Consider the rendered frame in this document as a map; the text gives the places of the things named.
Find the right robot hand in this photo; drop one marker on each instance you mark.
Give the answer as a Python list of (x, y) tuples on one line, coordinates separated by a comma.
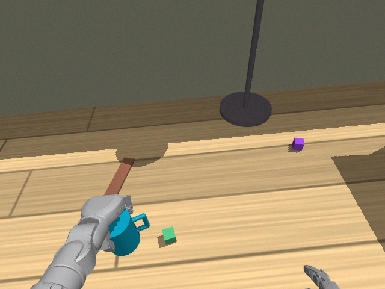
[(320, 278)]

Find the left robot arm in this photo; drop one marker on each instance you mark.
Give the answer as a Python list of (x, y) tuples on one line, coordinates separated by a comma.
[(77, 257)]

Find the coat stand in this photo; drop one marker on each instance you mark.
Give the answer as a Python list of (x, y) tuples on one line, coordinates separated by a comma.
[(247, 109)]

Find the left robot hand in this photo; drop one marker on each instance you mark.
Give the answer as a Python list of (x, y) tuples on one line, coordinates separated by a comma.
[(110, 208)]

